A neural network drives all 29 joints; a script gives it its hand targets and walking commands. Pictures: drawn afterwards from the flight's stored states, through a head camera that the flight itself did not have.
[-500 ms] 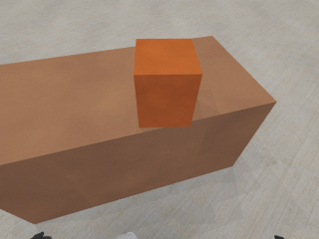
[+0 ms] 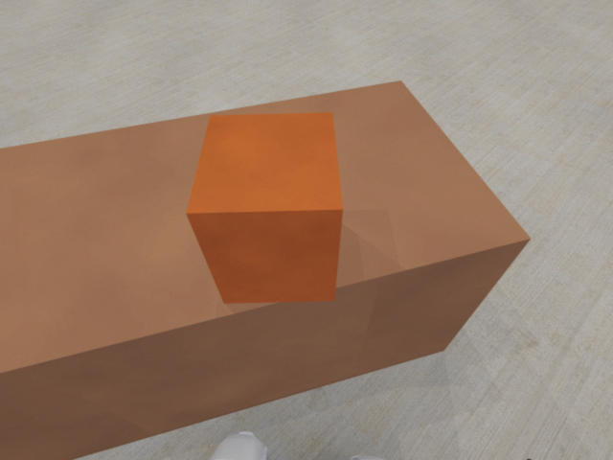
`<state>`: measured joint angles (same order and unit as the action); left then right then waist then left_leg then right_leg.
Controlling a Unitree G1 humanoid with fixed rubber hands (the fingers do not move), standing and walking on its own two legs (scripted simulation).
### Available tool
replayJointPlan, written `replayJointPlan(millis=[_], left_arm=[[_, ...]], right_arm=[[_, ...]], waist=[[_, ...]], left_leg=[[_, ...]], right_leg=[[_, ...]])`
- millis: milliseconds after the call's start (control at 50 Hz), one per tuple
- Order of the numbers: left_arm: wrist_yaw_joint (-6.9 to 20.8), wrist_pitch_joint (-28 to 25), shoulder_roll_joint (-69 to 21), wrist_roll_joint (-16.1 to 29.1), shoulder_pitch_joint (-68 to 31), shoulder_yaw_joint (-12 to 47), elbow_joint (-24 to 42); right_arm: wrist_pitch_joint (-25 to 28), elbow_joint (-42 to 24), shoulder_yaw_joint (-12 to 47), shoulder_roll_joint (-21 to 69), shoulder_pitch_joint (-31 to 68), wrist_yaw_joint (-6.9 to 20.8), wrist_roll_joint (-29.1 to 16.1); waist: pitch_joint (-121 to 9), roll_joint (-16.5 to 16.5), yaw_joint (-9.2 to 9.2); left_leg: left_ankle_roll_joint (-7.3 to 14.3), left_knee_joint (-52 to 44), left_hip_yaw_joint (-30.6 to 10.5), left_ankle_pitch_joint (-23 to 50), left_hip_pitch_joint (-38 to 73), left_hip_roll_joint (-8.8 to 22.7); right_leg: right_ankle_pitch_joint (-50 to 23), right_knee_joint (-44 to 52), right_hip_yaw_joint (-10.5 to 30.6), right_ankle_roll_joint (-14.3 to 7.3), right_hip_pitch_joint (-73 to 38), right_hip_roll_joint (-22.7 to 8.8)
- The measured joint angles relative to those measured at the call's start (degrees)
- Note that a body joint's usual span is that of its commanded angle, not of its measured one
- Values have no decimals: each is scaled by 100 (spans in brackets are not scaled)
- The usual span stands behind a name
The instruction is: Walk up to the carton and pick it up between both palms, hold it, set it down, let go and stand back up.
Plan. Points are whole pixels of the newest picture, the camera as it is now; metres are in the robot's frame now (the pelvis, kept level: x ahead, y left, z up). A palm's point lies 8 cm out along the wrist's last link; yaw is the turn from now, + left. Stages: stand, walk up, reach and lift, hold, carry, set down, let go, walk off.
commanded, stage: walk up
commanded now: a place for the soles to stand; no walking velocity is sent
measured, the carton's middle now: (275, 213) +0.49 +0.05 -0.01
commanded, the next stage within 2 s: none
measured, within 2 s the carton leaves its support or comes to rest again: neither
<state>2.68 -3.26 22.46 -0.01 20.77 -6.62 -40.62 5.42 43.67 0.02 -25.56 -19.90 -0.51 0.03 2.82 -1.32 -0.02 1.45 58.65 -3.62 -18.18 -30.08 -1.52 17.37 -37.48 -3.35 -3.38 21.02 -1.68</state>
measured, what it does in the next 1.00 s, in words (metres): steps on the spot: left foot, then right foot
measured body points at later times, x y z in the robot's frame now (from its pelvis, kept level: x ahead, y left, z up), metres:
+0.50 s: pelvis +0.10 +0.00 -0.02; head +0.11 +0.01 +0.43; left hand +0.23 +0.31 -0.11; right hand +0.13 -0.34 -0.10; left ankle +0.15 +0.15 -0.73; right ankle +0.10 -0.08 -0.69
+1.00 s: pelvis +0.09 -0.04 -0.01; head +0.12 -0.05 +0.44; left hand +0.18 +0.30 -0.09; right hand +0.19 -0.35 -0.13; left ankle +0.11 +0.13 -0.69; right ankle +0.14 -0.10 -0.73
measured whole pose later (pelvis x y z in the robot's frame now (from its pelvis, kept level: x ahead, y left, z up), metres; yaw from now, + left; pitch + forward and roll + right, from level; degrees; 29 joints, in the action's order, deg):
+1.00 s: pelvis +0.09 -0.04 -0.01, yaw +6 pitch -1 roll +2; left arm 0.3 -0.3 22.5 0.0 13.3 -5.4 -41.5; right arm 2.3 43.7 0.0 -24.9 -19.2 -2.9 0.7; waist 4.0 0.5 0.0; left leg 0.0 54.4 -3.9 -24.1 -28.2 -0.9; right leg 18.2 -40.7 -7.3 -5.0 22.4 -1.3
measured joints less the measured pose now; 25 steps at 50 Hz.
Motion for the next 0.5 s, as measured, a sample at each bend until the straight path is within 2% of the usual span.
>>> replayJointPlan(millis=[140,220,260,300,340,400,500], left_arm=[[-6,18,-1,0,245,1,16],[-6,93,-2,0,153,2,137],[-6,150,-4,0,64,4,209],[-6,202,-5,0,-18,13,301],[-10,259,-3,-1,-246,17,350],[-23,325,0,0,-593,78,354],[-23,374,4,0,-863,59,323]], right_arm=[[-12,0,0,-2,81,9,0],[-12,-2,0,-4,100,9,0],[-12,-2,0,-5,81,8,0],[-8,1,-2,-23,-20,-34,0],[-2,7,1,-4,-236,-108,16],[-2,3,0,47,-507,-149,17],[-2,-1,1,49,-616,-192,48]], waist=[[-3,136,4],[-5,142,7],[-9,116,9],[-9,79,12],[36,-62,13],[41,-259,10],[45,-361,3]], left_leg=[[0,-154,-4,195,-286,84],[-1,-833,113,305,-226,194],[0,-1385,226,583,-29,221],[0,-1968,253,908,382,144],[-104,-1923,258,252,605,24],[-128,-1813,206,203,707,-88],[-128,-1815,110,136,782,9]], right_leg=[[205,221,-28,-39,-438,65],[364,221,-79,-39,-572,147],[475,163,-106,-39,-633,172],[738,-188,-109,-37,-635,172],[1083,-1027,-73,-37,-461,64],[1298,-2272,8,-37,39,67],[1339,-2224,18,-36,489,31]])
